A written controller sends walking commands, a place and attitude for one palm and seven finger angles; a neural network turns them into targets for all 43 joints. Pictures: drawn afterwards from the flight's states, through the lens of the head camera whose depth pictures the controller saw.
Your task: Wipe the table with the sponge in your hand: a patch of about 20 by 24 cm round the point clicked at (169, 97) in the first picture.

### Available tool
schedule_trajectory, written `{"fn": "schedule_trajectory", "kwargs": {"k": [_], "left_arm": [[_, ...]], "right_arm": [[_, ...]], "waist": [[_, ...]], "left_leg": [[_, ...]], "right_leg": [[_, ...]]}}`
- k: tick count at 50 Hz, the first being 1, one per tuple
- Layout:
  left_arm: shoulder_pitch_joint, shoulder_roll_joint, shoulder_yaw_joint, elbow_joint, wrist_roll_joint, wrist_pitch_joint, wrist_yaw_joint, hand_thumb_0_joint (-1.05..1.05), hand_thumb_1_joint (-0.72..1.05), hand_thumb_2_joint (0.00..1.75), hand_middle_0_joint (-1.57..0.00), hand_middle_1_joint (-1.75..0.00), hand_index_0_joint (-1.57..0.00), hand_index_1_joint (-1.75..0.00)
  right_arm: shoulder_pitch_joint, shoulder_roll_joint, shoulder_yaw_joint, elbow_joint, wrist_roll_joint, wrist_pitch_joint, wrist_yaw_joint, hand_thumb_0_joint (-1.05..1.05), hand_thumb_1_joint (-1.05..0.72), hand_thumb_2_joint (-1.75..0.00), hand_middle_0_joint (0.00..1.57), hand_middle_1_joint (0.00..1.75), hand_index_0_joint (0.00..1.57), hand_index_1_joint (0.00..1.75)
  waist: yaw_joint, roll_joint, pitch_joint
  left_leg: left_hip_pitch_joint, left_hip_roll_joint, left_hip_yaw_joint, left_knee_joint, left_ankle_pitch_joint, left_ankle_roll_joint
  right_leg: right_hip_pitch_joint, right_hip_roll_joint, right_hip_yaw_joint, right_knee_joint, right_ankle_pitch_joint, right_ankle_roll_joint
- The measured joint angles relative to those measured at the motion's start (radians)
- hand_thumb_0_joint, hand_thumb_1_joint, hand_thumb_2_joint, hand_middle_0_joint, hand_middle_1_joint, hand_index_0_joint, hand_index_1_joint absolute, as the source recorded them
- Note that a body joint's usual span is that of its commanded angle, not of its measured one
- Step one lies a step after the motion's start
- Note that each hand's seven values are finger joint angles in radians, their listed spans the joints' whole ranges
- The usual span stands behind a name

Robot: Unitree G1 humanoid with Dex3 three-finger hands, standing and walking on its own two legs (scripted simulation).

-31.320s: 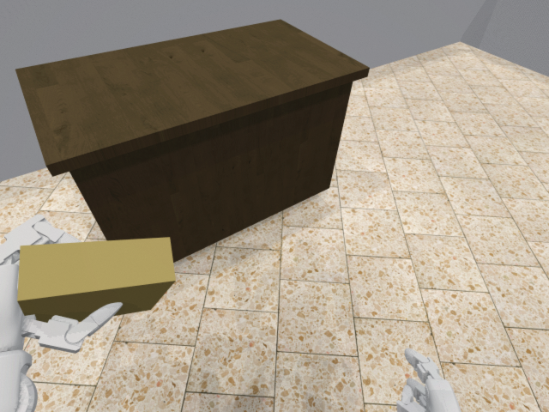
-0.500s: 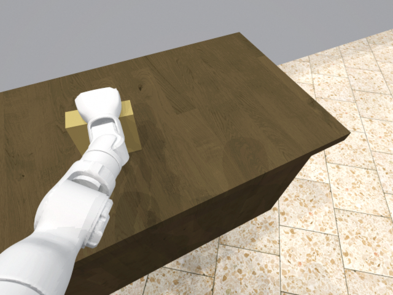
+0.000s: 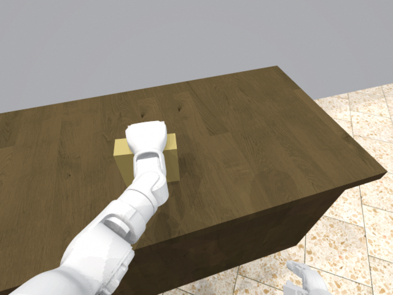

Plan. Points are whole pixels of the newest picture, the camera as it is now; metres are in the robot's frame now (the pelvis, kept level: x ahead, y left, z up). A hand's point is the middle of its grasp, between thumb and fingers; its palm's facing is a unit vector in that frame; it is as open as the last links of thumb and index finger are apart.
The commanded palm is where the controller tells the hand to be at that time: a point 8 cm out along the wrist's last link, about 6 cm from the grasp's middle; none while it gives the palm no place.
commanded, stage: wipe back along the third lane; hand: left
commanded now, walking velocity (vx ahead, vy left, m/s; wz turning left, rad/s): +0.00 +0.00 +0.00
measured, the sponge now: (151, 166) +0.41 +0.16 +0.00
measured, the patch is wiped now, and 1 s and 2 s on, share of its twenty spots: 1.00 1.00 1.00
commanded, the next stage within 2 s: slide back across to the middle lane in 0.88 s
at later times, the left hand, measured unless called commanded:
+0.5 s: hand (155, 167) +0.37 +0.13 +0.05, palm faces -0.01 +0.00 -1.00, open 9.1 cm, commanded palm +0.32 +0.11 +0.08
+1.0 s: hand (158, 178) +0.34 +0.12 +0.05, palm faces +0.00 -0.04 -1.00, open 9.1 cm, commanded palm +0.30 +0.11 +0.08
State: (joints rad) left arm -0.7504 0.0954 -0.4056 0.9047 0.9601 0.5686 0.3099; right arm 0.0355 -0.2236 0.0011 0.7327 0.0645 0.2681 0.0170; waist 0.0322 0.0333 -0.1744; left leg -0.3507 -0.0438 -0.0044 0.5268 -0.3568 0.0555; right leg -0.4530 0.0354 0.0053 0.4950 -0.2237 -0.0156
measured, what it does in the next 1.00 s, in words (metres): stands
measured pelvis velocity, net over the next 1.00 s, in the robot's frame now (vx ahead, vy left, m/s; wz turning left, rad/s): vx -0.02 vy -0.03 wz -0.02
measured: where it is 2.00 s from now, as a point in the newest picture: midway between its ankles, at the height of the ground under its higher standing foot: outside the picture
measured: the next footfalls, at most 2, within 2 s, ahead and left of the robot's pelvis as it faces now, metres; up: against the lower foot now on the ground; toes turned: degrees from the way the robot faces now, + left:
none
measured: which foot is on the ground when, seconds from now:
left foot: down 0.00-1.00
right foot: down 0.00-1.00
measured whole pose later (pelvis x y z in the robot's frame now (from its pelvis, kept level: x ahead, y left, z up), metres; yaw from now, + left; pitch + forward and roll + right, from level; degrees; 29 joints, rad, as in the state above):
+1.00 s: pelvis -0.02 -0.03 +0.00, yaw -1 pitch +4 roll +0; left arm -0.50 0.11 -0.47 0.64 0.97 0.63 0.27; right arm -0.03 -0.24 0.02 0.68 0.10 0.27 0.02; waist 0.07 0.04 -0.14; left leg -0.23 -0.03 0.01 0.46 -0.32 0.02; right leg -0.36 0.05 0.02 0.48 -0.20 -0.05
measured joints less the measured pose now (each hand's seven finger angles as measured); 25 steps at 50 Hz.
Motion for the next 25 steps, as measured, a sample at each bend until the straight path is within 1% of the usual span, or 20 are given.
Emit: {"fn": "schedule_trajectory", "kwargs": {"k": [6, 10, 19, 25], "left_arm": [[0.029, -0.008, -0.014, -0.029, 0.002, 0.016, -0.007, 0.00, -0.42, 1.12, -0.75, -1.49, -0.78, -1.52], [0.032, -0.014, -0.017, -0.023, -0.002, 0.025, -0.007, 0.00, -0.42, 1.12, -0.75, -1.49, -0.79, -1.51], [0.044, -0.009, -0.009, -0.012, -0.013, 0.019, 0.006, -0.01, -0.42, 1.11, -0.75, -1.49, -0.79, -1.52], [0.068, 0.000, 0.000, -0.029, -0.018, 0.014, 0.016, -0.01, -0.42, 1.11, -0.75, -1.49, -0.79, -1.52]], "right_arm": [[-0.016, 0.009, 0.010, -0.008, 0.004, 0.013, -0.005, 0.01, -0.90, -0.90, 0.20, 0.30, 0.20, 0.30], [-0.013, 0.009, 0.015, -0.007, 0.007, 0.013, -0.011, 0.01, -0.90, -0.90, 0.20, 0.30, 0.20, 0.30], [0.024, 0.002, 0.019, 0.005, 0.013, 0.001, -0.024, 0.01, -0.90, -0.90, 0.20, 0.30, 0.20, 0.30], [0.043, -0.006, 0.015, 0.014, 0.015, -0.009, -0.026, 0.01, -0.90, -0.90, 0.20, 0.30, 0.20, 0.30]], "waist": [[0.003, -0.004, 0.011], [0.001, -0.004, 0.021], [-0.004, -0.001, 0.033], [-0.002, 0.005, 0.035]], "left_leg": [[0.019, -0.002, 0.004, -0.005, 0.010, -0.002], [0.027, -0.004, 0.007, -0.009, 0.020, -0.003], [0.041, -0.003, 0.016, -0.027, 0.042, -0.010], [0.050, 0.003, 0.021, -0.041, 0.051, -0.016]], "right_leg": [[0.015, -0.002, 0.003, 0.002, 0.008, -0.002], [0.020, -0.004, 0.006, 0.004, 0.015, -0.004], [0.025, -0.003, 0.014, -0.002, 0.033, -0.010], [0.030, 0.004, 0.019, -0.012, 0.043, -0.017]]}}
